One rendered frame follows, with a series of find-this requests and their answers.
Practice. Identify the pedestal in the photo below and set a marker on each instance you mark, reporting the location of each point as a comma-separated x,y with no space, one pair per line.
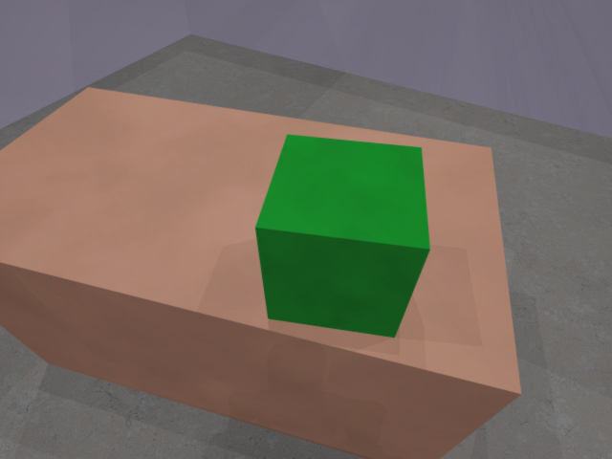
128,253

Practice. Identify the carton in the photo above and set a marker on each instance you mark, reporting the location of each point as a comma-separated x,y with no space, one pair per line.
343,234

